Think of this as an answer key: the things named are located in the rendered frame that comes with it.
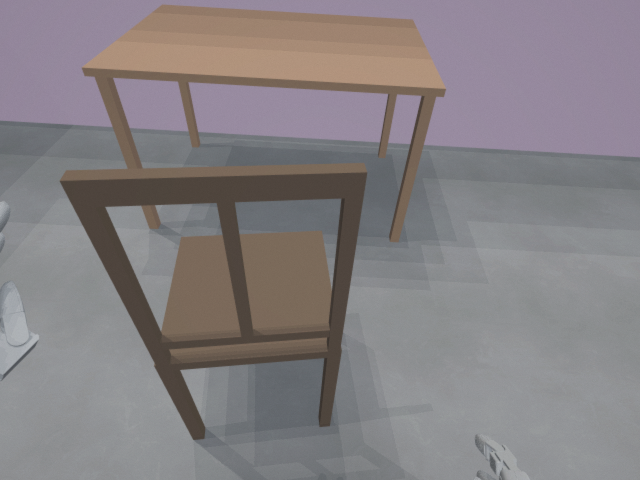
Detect chair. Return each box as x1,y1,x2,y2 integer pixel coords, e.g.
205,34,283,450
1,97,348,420
60,163,367,440

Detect right robot hand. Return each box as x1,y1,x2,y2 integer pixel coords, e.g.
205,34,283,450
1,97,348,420
473,434,530,480

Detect left robot hand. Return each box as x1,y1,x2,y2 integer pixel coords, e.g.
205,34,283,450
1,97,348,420
0,201,39,381

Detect table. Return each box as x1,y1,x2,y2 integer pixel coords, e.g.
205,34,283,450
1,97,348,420
82,4,446,242

